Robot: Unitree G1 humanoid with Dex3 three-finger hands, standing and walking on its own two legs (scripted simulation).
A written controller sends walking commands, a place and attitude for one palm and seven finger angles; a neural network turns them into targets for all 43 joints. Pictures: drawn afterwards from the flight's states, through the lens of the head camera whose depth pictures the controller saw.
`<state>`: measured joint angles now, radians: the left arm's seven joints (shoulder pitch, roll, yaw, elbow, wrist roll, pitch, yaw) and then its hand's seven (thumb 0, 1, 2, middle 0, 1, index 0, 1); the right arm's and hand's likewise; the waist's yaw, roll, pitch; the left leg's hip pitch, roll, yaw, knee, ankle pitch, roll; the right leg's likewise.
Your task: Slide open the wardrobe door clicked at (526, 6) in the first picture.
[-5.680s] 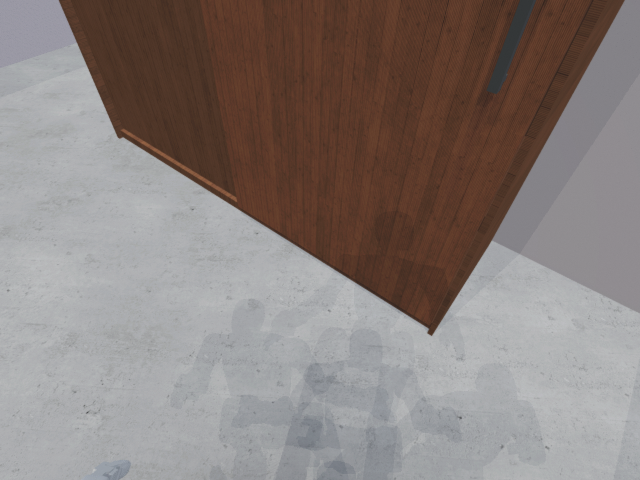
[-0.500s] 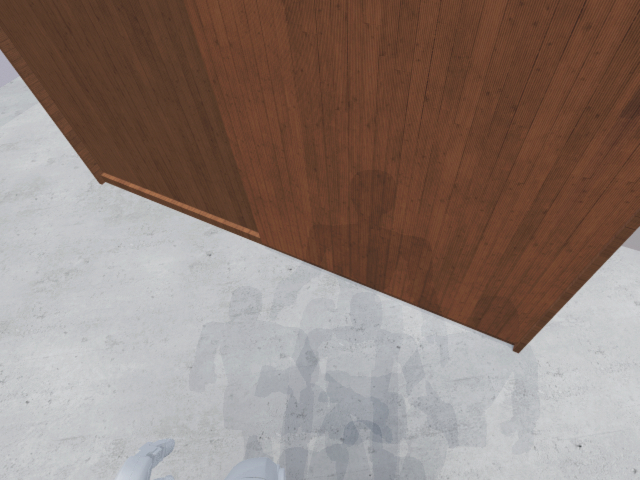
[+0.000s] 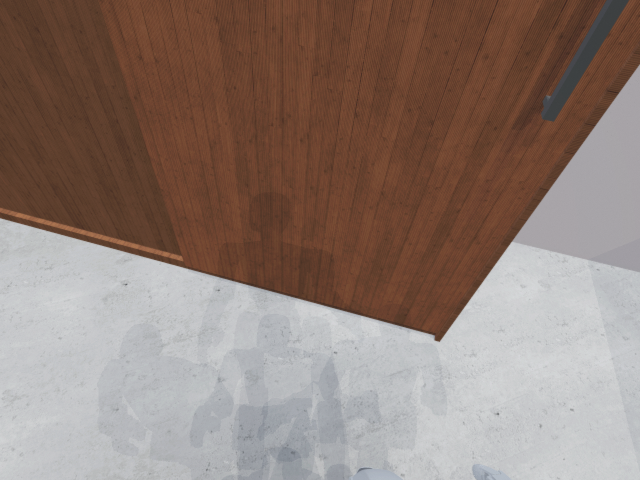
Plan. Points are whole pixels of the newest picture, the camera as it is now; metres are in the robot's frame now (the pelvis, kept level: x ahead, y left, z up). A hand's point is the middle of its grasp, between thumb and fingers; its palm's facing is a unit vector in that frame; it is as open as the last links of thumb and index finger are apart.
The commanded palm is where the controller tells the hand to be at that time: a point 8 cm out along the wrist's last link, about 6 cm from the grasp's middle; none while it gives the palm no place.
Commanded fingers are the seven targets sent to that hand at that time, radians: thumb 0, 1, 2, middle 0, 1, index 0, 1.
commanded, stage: turn to face it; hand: right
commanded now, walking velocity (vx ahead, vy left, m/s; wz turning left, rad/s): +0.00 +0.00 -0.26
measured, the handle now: (592, 32) +0.69 -0.32 +0.27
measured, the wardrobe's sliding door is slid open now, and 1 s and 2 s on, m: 0.00 0.00 0.00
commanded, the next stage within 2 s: take the last steps up to it in 0.06 s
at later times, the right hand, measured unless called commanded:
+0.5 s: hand out of the picture -0.01 -0.25 -0.16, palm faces +0.19 +0.96 -0.20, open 7.3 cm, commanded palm none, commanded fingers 0.00 -0.90 -0.90 0.20 0.30 0.20 0.30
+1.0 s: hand out of the picture +0.14 -0.23 -0.17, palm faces +0.24 +0.95 -0.19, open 7.2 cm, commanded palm none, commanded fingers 0.00 -0.90 -0.90 0.20 0.30 0.20 0.30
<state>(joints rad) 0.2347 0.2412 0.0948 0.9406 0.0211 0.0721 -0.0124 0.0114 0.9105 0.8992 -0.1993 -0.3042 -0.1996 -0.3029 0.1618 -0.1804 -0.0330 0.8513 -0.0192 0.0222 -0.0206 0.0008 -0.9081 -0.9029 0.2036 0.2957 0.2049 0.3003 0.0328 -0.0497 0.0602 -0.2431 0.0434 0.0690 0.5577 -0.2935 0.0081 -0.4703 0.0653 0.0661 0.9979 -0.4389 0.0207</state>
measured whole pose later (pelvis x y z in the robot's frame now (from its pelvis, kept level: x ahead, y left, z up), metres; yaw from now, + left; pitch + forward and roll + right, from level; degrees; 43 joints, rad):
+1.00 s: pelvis +0.16 -0.05 +0.01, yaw -10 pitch -1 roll +1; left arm 0.27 0.17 0.06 1.05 0.02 -0.01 -0.01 0.01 0.92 0.90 -0.19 -0.30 -0.19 -0.30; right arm 0.30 -0.16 -0.05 1.06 -0.03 -0.05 -0.01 -0.01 -0.94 -0.90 0.20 0.30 0.20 0.30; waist 0.00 -0.01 0.01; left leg -0.15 0.04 0.16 0.42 -0.25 0.01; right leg -0.47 -0.11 -0.08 0.83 -0.27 0.02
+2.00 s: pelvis +0.22 -0.03 +0.01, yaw -9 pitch -1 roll +0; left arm 0.29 0.12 0.02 1.13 0.01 0.00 0.03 0.01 0.91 0.90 -0.20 -0.30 -0.20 -0.30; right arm 0.22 -0.17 -0.03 1.08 -0.01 0.02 -0.03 0.00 -0.94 -0.90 0.20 0.30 0.20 0.30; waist -0.01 0.01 0.02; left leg -0.24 0.01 0.11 0.46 -0.21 0.02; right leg -0.16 -0.03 -0.04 0.47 -0.29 0.01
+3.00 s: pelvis +0.19 -0.06 +0.01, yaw -9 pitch -3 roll +0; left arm 0.18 0.31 0.00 1.08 0.01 -0.01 -0.01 0.01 0.91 0.90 -0.20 -0.30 -0.20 -0.30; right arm 0.21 -0.30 0.01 1.05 -0.02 0.00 -0.01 0.00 -0.91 -0.90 0.20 0.30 0.20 0.30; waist 0.00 -0.01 0.05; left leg -0.21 0.06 0.08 0.40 -0.14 -0.02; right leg -0.13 0.02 -0.06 0.40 -0.23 -0.04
